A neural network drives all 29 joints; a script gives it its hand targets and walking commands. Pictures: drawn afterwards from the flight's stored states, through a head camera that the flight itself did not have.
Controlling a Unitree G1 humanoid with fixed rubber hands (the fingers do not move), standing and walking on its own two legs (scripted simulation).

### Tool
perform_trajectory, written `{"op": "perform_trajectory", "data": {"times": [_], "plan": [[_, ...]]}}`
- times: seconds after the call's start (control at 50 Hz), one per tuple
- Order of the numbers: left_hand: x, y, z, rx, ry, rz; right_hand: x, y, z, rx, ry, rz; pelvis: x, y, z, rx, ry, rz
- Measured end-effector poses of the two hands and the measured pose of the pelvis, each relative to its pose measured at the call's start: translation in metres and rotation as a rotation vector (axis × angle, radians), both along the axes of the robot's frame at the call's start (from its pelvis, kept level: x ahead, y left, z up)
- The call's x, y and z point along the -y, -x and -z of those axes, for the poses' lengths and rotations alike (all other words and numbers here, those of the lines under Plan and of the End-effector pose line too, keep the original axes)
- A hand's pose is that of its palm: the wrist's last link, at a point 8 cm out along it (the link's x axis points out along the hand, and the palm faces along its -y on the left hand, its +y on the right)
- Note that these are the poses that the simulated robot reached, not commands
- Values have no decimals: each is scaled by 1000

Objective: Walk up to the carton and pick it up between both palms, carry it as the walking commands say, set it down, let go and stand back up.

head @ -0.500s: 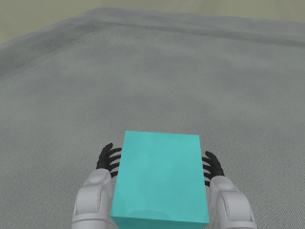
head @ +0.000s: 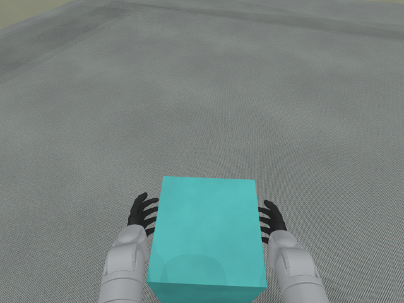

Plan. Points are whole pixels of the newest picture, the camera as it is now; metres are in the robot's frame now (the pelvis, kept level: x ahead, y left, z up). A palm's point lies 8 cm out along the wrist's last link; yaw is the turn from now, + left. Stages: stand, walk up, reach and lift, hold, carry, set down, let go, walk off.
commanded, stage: set down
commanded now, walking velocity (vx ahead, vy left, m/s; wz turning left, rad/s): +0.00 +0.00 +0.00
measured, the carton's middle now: (205, 245) +0.29 +0.03 -0.09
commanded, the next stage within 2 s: none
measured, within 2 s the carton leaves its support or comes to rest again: neither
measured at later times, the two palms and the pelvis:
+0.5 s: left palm (139, 239) +0.31 +0.19 -0.09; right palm (261, 247) +0.30 -0.10 -0.10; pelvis +0.00 +0.03 -0.02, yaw -1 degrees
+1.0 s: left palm (150, 252) +0.31 +0.18 -0.18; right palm (260, 256) +0.31 -0.11 -0.19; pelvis -0.03 +0.04 -0.05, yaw +0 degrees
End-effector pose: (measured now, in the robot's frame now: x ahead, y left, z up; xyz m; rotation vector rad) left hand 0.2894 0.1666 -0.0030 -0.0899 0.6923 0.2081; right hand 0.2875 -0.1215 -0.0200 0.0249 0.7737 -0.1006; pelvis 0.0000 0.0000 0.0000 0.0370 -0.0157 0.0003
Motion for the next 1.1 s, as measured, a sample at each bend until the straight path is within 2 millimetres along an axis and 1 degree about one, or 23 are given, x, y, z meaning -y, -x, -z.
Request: {"op": "perform_trajectory", "data": {"times": [0.14, 0.32, 0.4, 0.5, 0.58, 0.64, 0.7, 0.76, 0.84, 0.94, 1.02, 1.1], "plan": [[0, -12, 16, 18, -3, 31, 0, -6, 13, 16, 9, 21, -2, -3, 2, -5, 19, 14], [-10, -17, 46, 1, -8, 42, -9, -10, 39, 1, 20, 33, -12, -8, 5, -78, 35, 15], [-16, -17, 64, 8, -13, 44, -15, -11, 55, 8, 27, 35, -18, -6, 8, -141, 42, 14], [-20, -16, 89, 20, -29, 52, -19, -10, 81, 22, 44, 24, -26, 0, 17, -226, 45, 9], [-15, -16, 107, 43, -69, 82, -14, -8, 100, 53, 73, 4, -31, 7, 26, -282, 46, 3], [-8, -12, 120, 44, -110, 128, -6, -2, 113, 56, 121, -33, -34, 12, 29, -300, 49, 2], [-3, -5, 135, 15, -133, 164, 0, 7, 126, 25, 164, -57, -36, 17, 30, -297, 53, 3], [-2, 0, 147, -13, -144, 174, 2, 12, 138, -7, 168, -50, -37, 21, 31, -293, 54, 2], [-6, -1, 157, -21, -150, 165, -2, 5, 146, -1, 154, -45, -37, 24, 33, -312, 54, 2], [-10, -12, 168, -11, -170, 169, -7, -11, 155, 33, 148, -62, -37, 27, 40, -352, 51, -3], [-13, -23, 185, -10, -185, 189, -10, -21, 171, 42, 151, -66, -37, 31, 50, -393, 50, -5], [-13, -27, 205, -17, -181, 194, -10, -22, 191, 31, 159, -66, -37, 33, 60, -445, 50, -6]]}}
